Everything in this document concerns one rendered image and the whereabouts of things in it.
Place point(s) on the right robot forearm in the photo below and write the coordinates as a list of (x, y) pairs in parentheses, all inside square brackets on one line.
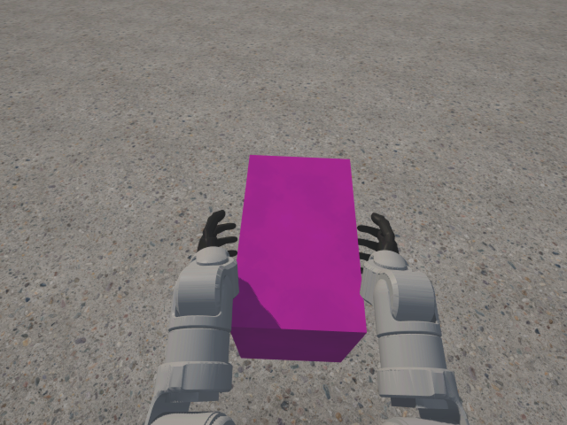
[(413, 369)]

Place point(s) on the carton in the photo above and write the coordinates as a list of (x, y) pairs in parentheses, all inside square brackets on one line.
[(298, 262)]

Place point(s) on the robot left hand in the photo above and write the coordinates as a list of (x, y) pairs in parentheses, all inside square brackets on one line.
[(211, 230)]

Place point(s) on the robot right hand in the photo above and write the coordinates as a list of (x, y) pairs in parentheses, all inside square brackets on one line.
[(384, 235)]

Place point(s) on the left robot forearm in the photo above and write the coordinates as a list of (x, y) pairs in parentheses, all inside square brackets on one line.
[(197, 364)]

